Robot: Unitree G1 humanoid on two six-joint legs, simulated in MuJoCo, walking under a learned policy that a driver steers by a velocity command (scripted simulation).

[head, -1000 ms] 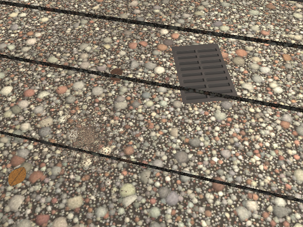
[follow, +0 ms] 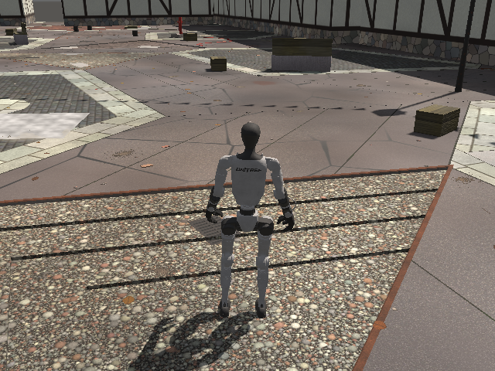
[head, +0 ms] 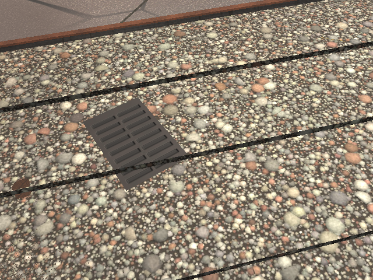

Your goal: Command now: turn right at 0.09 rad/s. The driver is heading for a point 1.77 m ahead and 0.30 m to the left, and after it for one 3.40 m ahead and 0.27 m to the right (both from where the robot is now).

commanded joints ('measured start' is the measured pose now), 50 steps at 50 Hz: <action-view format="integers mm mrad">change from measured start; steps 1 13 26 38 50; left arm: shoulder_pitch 1 -13 21 32 43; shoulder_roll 140 112 119 110 101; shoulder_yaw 35 44 47 37 26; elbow -24 39 161 256 319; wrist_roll -16 -3 -9 -13 -16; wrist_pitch -7 -1 -9 -10 -8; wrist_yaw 3 8 21 26 27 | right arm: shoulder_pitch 0 -4 14 47 89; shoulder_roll -64 -74 -57 -46 -33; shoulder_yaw -2 9 18 23 30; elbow -44 35 119 181 218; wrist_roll -7 -13 -9 -8 -7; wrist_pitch -22 -48 -43 -40 -40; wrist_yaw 6 -1 -9 -16 -20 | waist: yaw -13 4 2 3 6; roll -149 -10 -41 -36 -39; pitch -62 -1 15 27 34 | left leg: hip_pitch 116 74 86 93 94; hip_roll -7 19 -5 -19 -26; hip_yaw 8 -30 -16 -5 -1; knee -291 -262 -269 -277 -280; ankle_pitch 221 154 150 165 175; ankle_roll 25 71 76 75 75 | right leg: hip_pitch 80 61 72 73 72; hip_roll -219 -72 -72 -69 -65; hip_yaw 211 72 61 49 40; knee -98 -52 -65 -77 -85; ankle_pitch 311 92 100 101 104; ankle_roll -129 -3 12 12 13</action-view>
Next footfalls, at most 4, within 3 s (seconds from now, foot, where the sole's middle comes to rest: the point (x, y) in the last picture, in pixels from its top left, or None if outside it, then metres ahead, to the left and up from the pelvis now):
0.04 left None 0.03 0.15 -0.77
2.08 right None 0.41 -0.08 -0.77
2.56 left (161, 230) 0.69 0.15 -0.74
2.84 right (225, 248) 0.61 -0.08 -0.74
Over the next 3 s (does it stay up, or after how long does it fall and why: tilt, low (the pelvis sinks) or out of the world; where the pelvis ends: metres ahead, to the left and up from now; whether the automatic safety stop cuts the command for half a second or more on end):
stays up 0.57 0.04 0.03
